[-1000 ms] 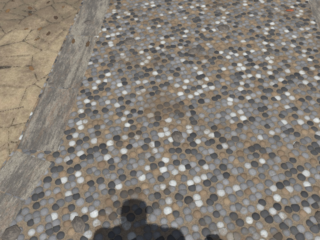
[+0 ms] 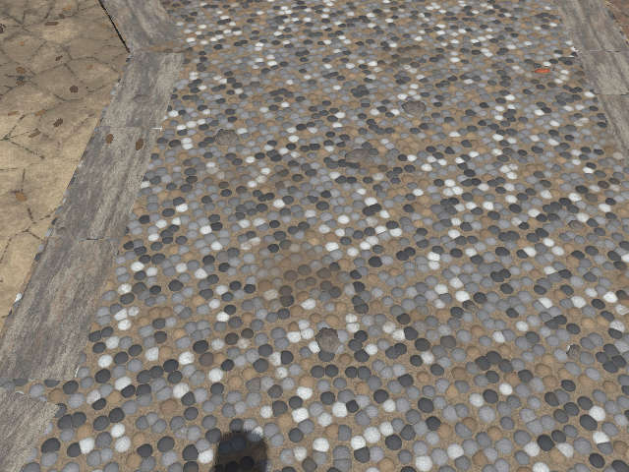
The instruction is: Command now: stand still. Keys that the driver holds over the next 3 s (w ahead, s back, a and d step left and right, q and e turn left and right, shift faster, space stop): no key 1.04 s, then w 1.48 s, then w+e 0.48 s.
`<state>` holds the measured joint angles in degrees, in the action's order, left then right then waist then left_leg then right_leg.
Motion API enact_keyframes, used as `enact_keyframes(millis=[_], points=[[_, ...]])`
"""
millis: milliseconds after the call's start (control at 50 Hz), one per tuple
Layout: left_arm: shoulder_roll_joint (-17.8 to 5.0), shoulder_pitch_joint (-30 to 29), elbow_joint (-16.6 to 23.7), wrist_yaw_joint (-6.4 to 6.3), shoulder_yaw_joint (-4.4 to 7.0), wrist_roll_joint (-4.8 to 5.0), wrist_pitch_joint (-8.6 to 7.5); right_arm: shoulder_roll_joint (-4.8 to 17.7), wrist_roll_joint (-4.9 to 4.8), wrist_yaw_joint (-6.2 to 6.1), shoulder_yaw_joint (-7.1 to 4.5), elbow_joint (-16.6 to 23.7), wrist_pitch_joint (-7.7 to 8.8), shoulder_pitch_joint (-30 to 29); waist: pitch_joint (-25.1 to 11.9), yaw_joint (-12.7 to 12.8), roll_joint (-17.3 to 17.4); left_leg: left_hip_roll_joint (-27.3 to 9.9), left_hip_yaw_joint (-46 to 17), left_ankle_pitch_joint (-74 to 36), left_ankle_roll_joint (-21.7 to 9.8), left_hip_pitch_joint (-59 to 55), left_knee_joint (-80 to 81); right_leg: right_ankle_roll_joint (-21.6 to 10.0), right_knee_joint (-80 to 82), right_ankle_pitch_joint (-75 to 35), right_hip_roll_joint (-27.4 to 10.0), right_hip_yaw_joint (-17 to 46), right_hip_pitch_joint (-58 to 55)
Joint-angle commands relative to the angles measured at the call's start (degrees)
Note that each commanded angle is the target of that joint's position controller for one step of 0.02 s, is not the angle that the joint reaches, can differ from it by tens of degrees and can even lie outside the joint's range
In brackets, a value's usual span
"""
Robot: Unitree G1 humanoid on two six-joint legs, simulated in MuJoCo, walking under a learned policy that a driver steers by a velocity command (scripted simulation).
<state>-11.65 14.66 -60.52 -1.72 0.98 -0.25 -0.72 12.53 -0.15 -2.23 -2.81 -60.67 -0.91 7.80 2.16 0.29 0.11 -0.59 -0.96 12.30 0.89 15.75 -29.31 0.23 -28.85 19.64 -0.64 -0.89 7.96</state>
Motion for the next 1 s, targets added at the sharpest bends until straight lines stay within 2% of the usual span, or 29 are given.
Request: enact_keyframes(millis=[20, 440, 1000], points=[[-5.62, 3.65, 0.68, -0.19, 0.93, -0.03, -0.28, 5.95, 0.01, -0.25, -0.96, 0.94, 0.26, 0.33, -1.04, -0.12, -0.52, -1.46, -1.23, -12.64, -2.46, -7.27, 2.58, -0.86, 6.45, -10.64, -1.72, 1.29, 6.96], [-3.92, 7.72, -1.05, -0.53, 0.43, 0.0, -0.48, 4.79, 0.01, -0.46, -0.27, -2.79, 0.19, 1.97, 0.87, -0.41, -0.26, -1.17, -1.07, -7.7, -1.96, -6.03, 4.14, -0.94, 8.11, -5.45, -1.18, 0.87, 8.04], [-2.4, 11.69, -1.33, -0.56, 0.23, 0.2, -0.63, 3.67, -0.17, -0.68, 0.37, -3.5, 0.29, 5.23, 1.31, -0.4, -0.29, -1.09, -0.95, -8.82, -1.87, -5.6, 3.79, -1.07, 7.96, -7.11, -0.96, 0.7, 8.01]])
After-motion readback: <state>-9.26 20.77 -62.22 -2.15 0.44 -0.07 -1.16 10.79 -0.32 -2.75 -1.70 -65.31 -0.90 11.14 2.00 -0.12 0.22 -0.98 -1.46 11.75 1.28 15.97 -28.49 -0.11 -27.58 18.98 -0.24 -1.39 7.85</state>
